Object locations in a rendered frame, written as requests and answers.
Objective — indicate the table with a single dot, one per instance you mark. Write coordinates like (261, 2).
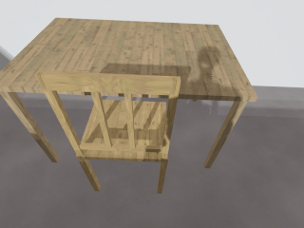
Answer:
(197, 53)

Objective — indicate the chair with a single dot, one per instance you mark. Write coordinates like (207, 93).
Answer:
(117, 130)

